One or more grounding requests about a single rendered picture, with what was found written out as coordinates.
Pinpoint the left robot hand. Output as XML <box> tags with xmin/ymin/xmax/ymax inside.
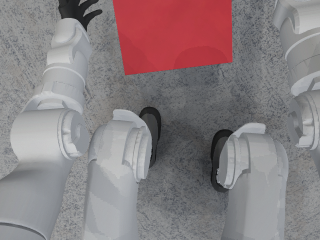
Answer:
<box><xmin>58</xmin><ymin>0</ymin><xmax>103</xmax><ymax>32</ymax></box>

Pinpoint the left robot shin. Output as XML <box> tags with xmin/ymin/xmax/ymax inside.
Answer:
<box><xmin>88</xmin><ymin>109</ymin><xmax>152</xmax><ymax>164</ymax></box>

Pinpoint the robot right upper arm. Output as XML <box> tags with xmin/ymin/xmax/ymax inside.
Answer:
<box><xmin>286</xmin><ymin>89</ymin><xmax>320</xmax><ymax>179</ymax></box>

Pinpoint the carton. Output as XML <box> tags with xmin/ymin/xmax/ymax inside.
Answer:
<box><xmin>112</xmin><ymin>0</ymin><xmax>233</xmax><ymax>75</ymax></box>

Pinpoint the robot right forearm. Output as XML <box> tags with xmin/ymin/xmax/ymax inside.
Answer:
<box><xmin>272</xmin><ymin>0</ymin><xmax>320</xmax><ymax>96</ymax></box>

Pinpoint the left robot thigh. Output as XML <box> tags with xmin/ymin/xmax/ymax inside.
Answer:
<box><xmin>81</xmin><ymin>119</ymin><xmax>152</xmax><ymax>240</ymax></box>

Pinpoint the robot left forearm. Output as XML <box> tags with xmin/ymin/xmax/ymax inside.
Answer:
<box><xmin>10</xmin><ymin>18</ymin><xmax>93</xmax><ymax>155</ymax></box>

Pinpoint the robot left upper arm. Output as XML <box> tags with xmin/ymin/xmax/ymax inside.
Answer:
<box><xmin>0</xmin><ymin>108</ymin><xmax>90</xmax><ymax>240</ymax></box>

